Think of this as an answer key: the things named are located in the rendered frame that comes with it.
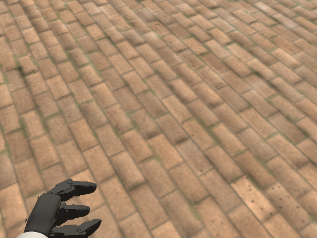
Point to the left robot hand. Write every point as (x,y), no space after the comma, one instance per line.
(50,211)

